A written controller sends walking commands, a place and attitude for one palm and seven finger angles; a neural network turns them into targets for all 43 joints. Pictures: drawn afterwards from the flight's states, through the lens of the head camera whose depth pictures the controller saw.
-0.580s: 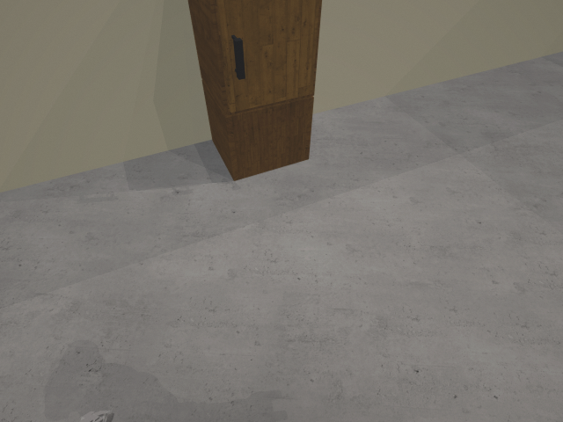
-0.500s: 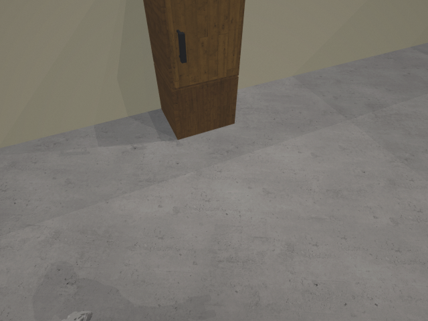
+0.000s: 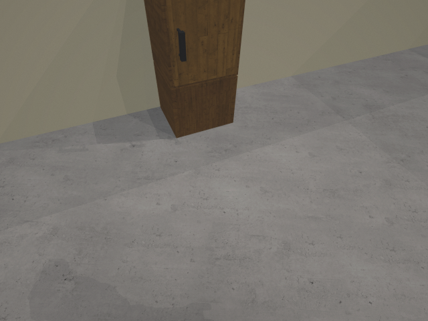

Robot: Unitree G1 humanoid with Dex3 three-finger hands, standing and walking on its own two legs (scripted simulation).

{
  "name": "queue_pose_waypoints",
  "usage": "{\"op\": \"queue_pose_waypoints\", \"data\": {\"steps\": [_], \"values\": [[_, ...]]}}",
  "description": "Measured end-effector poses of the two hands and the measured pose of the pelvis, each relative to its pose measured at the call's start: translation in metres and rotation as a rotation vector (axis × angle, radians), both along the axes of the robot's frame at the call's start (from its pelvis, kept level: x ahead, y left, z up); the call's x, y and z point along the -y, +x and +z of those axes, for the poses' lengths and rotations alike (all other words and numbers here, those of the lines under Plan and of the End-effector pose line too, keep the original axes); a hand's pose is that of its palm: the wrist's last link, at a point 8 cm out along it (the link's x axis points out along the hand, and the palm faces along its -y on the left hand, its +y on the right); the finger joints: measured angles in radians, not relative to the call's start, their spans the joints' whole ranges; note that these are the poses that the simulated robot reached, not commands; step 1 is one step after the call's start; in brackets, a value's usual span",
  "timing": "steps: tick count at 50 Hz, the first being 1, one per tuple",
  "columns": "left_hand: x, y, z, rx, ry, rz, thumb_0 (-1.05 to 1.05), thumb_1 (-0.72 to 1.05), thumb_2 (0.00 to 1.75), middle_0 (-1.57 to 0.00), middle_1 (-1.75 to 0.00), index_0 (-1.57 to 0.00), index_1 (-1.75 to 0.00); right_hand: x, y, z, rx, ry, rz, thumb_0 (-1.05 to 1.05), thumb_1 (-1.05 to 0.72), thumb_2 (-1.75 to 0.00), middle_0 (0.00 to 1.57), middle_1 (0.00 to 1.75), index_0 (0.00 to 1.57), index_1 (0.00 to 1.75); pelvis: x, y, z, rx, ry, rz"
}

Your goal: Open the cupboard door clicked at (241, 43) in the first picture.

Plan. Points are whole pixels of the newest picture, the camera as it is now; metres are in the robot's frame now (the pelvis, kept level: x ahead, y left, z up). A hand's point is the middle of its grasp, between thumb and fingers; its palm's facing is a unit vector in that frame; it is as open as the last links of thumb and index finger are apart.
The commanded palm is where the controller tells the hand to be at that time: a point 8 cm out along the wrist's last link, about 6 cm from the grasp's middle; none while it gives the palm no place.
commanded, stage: stand and wait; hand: left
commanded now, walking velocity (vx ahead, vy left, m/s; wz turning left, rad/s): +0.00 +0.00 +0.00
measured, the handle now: (180, 44) +1.38 +0.26 -0.10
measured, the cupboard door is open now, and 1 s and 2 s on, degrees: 0 0 0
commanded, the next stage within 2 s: look at it before walking up in 0.26 s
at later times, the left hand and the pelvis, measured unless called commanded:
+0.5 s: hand out of the picture +0.06 +0.24 -0.15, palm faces -0.02 -0.94 -0.33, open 7.4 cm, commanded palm none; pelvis -0.01 +0.00 +0.00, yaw +0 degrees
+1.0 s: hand out of the picture +0.06 +0.25 -0.16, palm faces -0.03 -0.94 -0.33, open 7.4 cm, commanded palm none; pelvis -0.01 +0.00 +0.00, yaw +0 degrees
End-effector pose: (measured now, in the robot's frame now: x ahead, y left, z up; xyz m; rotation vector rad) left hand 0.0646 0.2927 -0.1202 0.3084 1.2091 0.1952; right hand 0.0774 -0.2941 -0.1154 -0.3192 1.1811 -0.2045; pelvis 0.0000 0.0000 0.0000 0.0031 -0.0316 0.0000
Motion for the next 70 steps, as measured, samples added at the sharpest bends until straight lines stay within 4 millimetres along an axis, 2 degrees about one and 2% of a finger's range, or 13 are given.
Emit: {"op": "queue_pose_waypoints", "data": {"steps": [8, 19, 38, 51, 58, 65, 67, 70], "values": [[-0.002, -0.007, 0.003, -0.006, 0.007, -0.002, 0.01, 0.91, 0.89, -0.21, -0.30, -0.20, -0.30, 0.000, -0.013, -0.002, -0.020, 0.006, -0.008, 0.00, -0.90, -0.90, 0.21, 0.30, 0.20, 0.30, 0.000, -0.006, 0.001, 0.004, 0.000, -0.001], [0.001, -0.010, 0.003, 0.001, 0.000, -0.006, 0.01, 0.91, 0.89, -0.21, -0.30, -0.20, -0.30, -0.002, -0.020, -0.003, -0.024, 0.017, -0.005, 0.00, -0.90, -0.90, 0.21, 0.30, 0.20, 0.30, 0.000, -0.012, 0.002, 0.003, 0.001, 0.001], [0.004, -0.018, 0.000, -0.027, -0.009, -0.004, 0.01, 0.91, 0.89, -0.21, -0.30, -0.20, -0.30, -0.001, -0.020, -0.001, -0.032, 0.012, -0.006, 0.00, -0.90, -0.90, 0.21, 0.30, 0.20, 0.30, 0.001, -0.012, 0.003, -0.003, -0.001, 0.000], [0.003, -0.012, 0.000, -0.028, -0.002, -0.001, 0.01, 0.91, 0.89, -0.21, -0.30, -0.20, -0.30, -0.002, -0.012, -0.002, -0.033, 0.013, -0.002, 0.00, -0.90, -0.90, 0.21, 0.30, 0.20, 0.30, 0.001, -0.006, 0.003, -0.008, -0.001, -0.004], [0.024, -0.017, -0.016, -0.102, -0.059, -0.015, 0.01, 0.91, 0.89, -0.20, -0.30, -0.20, -0.30, -0.018, -0.022, -0.017, -0.037, 0.067, -0.068, 0.00, -0.90, -0.90, 0.20, 0.30, 0.20, 0.30, 0.003, 0.012, -0.005, -0.025, 0.003, -0.071], [0.064, -0.010, -0.033, -0.148, -0.113, -0.018, 0.01, 0.91, 0.89, -0.20, -0.30, -0.20, -0.30, -0.019, -0.047, -0.045, -0.131, 0.122, -0.170, 0.00, -0.90, -0.90, 0.21, 0.30, 0.20, 0.30, 0.020, 0.045, -0.020, -0.029, -0.015, -0.119], [0.074, -0.010, -0.031, -0.152, -0.127, 0.003, 0.01, 0.91, 0.89, -0.20, -0.30, -0.20, -0.30, -0.021, -0.041, -0.042, -0.165, 0.127, -0.174, 0.00, -0.90, -0.90, 0.20, 0.30, 0.20, 0.30, 0.021, 0.056, -0.017, -0.034, -0.018, -0.131], [0.085, -0.015, -0.026, -0.215, -0.147, 0.005, 0.01, 0.91, 0.89, -0.20, -0.30, -0.20, -0.30, -0.024, -0.014, -0.034, -0.135, 0.133, -0.186, 0.01, -0.90, -0.90, 0.20, 0.30, 0.20, 0.30, 0.020, 0.075, -0.010, -0.041, -0.012, -0.156]]}}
